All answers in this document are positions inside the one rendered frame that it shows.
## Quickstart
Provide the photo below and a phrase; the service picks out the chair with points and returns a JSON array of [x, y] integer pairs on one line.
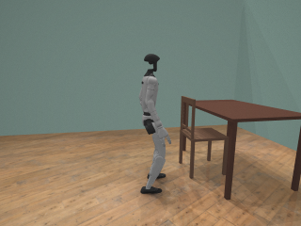
[[199, 135]]

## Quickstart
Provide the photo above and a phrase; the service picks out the right robot upper arm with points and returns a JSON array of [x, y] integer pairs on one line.
[[151, 84]]

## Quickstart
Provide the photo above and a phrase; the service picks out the right robot hand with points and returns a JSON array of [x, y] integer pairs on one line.
[[162, 134]]

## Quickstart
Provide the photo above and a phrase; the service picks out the right robot forearm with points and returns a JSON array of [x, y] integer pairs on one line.
[[153, 113]]

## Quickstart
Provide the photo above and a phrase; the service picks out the left robot upper arm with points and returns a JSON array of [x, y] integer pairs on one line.
[[140, 95]]

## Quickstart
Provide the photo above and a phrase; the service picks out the robot right shin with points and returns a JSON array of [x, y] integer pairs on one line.
[[155, 169]]

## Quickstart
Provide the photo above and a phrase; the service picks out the table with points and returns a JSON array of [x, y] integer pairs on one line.
[[235, 111]]

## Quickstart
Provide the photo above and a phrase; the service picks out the robot right foot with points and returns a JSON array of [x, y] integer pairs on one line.
[[152, 190]]

